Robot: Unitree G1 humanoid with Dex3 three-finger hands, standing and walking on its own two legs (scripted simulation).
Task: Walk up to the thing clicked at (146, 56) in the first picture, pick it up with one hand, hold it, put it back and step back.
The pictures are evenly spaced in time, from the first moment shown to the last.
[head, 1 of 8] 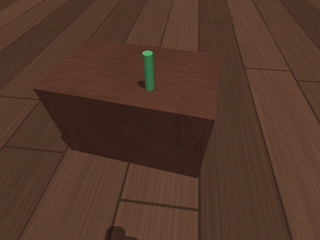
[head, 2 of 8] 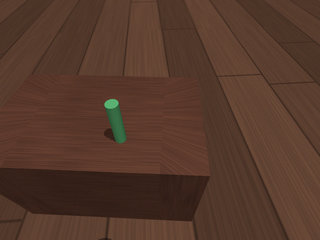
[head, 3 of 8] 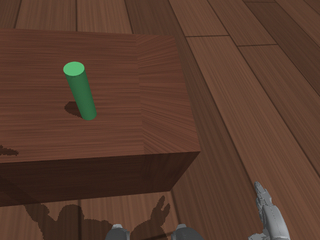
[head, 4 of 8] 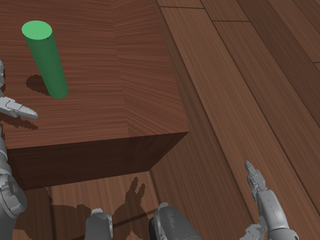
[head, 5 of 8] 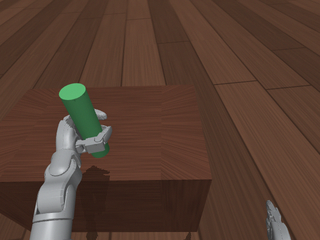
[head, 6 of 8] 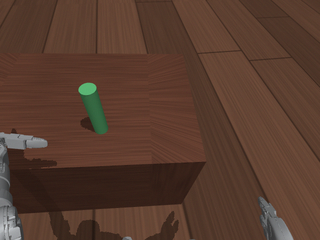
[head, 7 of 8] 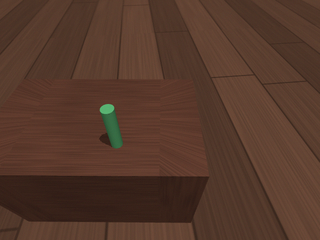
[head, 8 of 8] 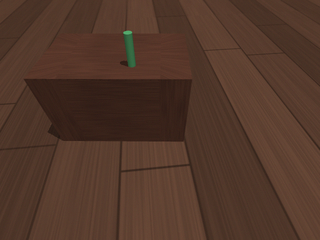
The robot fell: no
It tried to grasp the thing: yes
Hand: left
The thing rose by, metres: 0.24
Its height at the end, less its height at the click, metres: +0.00
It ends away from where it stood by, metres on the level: 0.01
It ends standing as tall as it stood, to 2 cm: yes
